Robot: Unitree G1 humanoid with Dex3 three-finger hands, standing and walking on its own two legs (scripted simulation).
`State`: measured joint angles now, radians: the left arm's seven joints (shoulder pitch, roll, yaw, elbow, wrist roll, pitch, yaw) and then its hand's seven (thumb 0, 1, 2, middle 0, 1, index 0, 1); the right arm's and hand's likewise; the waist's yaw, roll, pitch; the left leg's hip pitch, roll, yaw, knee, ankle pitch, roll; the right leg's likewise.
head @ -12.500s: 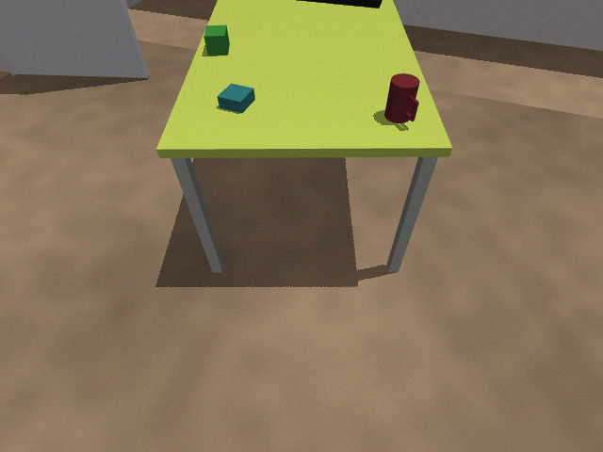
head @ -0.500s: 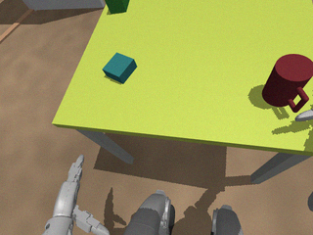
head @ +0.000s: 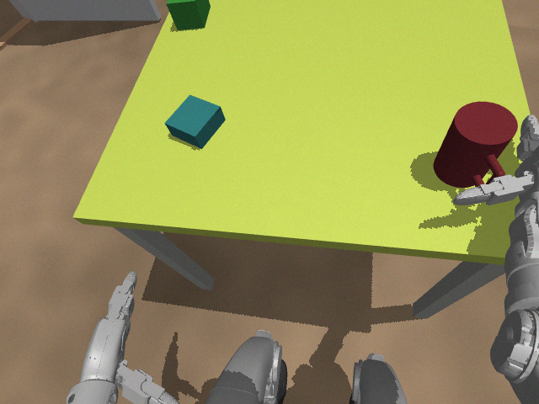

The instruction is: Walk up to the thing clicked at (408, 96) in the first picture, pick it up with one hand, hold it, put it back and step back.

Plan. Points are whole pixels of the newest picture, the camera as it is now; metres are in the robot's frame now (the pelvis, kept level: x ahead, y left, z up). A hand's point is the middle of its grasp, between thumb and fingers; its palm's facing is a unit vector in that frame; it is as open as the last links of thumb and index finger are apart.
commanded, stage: close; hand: right
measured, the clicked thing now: (475, 156) +0.49 -0.21 +0.02
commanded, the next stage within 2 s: settle in 0.98 s
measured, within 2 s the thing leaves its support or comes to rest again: leaves its support in 1.36 s
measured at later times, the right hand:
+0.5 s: hand (496, 147) +0.48 -0.23 +0.04, palm faces +0.19 +0.98 +0.01, open 15.8 cm
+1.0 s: hand (491, 147) +0.48 -0.22 +0.05, palm faces +0.19 +0.98 +0.02, open 13.6 cm
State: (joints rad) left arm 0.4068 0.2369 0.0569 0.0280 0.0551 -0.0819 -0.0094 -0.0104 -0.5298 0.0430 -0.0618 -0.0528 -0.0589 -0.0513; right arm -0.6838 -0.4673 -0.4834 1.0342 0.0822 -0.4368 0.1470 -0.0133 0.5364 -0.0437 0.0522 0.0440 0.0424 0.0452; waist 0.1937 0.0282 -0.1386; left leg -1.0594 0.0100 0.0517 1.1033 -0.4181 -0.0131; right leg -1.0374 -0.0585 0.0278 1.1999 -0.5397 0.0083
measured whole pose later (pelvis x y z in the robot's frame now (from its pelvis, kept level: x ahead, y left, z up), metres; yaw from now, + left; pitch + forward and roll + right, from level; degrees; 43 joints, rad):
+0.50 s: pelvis -0.01 +0.00 +0.00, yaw +0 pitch +21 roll +3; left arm 0.42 0.24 0.05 0.02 0.06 -0.07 -0.01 -0.01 -0.54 0.06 -0.05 -0.05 -0.05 -0.05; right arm -0.76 -0.49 -0.45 1.08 0.06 -0.43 0.11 -0.01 0.57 -0.05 0.47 0.23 0.46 0.23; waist 0.20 0.03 -0.13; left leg -1.07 0.01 0.05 1.10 -0.40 -0.02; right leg -1.05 -0.05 0.03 1.21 -0.53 0.00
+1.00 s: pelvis +0.00 +0.00 +0.01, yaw +0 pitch +21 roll +3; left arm 0.40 0.25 0.07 0.04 0.05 -0.05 -0.01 -0.01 -0.53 0.05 -0.05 -0.05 -0.05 -0.05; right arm -0.70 -0.44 -0.45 1.04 0.07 -0.44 0.09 0.01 0.61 -0.59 0.63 0.59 0.61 0.59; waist 0.19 0.03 -0.13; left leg -1.02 0.01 0.04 1.07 -0.41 -0.02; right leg -1.00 -0.05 0.02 1.17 -0.53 0.00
